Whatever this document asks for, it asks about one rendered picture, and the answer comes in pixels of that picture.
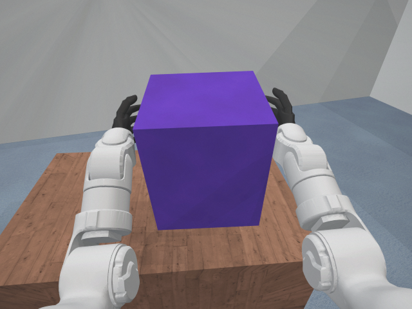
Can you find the left robot hand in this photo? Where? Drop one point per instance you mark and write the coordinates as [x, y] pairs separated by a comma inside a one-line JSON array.
[[123, 118]]

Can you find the pedestal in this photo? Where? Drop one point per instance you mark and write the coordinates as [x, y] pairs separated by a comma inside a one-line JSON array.
[[250, 267]]

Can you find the right robot forearm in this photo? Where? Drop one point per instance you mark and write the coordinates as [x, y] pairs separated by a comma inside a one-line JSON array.
[[320, 203]]

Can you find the robot left upper arm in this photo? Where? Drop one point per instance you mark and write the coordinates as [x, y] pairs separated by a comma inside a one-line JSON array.
[[98, 277]]

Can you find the carton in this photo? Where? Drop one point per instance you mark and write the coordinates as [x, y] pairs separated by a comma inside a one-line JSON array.
[[205, 142]]

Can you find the right robot hand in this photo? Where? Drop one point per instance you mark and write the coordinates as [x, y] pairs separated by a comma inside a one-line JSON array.
[[283, 113]]

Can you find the robot right upper arm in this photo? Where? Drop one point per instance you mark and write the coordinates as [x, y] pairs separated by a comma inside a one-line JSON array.
[[348, 266]]

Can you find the left robot forearm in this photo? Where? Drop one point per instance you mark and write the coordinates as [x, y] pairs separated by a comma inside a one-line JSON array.
[[105, 216]]

